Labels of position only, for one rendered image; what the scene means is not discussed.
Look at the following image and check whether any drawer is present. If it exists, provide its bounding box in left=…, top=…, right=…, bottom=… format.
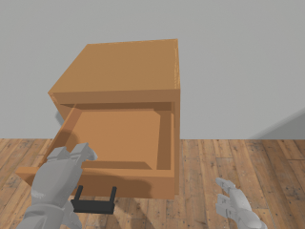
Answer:
left=15, top=101, right=174, bottom=199

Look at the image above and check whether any cabinet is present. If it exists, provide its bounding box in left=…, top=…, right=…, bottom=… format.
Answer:
left=48, top=38, right=181, bottom=196

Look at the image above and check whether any left robot forearm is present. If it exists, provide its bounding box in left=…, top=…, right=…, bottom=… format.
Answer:
left=15, top=203, right=65, bottom=229

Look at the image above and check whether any robot left hand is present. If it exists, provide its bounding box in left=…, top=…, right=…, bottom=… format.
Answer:
left=30, top=142, right=98, bottom=229

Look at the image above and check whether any right robot forearm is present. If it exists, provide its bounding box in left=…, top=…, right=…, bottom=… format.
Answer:
left=236, top=210, right=268, bottom=229

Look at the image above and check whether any handle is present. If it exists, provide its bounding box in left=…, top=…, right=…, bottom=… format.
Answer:
left=71, top=185, right=117, bottom=215

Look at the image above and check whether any robot right hand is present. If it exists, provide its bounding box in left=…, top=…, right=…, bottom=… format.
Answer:
left=215, top=177, right=253, bottom=223

